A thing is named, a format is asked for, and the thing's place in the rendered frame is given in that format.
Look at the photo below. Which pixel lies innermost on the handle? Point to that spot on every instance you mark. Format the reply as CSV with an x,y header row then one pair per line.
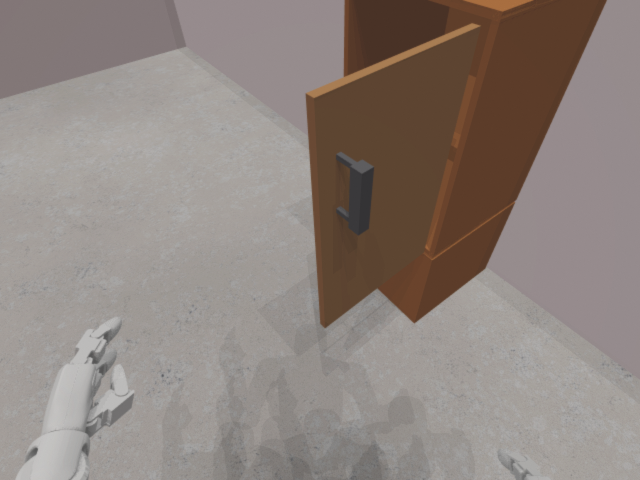
x,y
360,194

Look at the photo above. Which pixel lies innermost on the left robot hand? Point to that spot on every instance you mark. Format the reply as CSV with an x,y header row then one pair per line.
x,y
77,383

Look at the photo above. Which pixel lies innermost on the right robot hand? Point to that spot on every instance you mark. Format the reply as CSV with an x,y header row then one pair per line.
x,y
523,468

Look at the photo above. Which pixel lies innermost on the cupboard door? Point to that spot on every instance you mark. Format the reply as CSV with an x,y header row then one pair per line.
x,y
398,115

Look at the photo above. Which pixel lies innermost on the robot left forearm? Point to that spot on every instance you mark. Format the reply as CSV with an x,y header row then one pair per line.
x,y
57,455

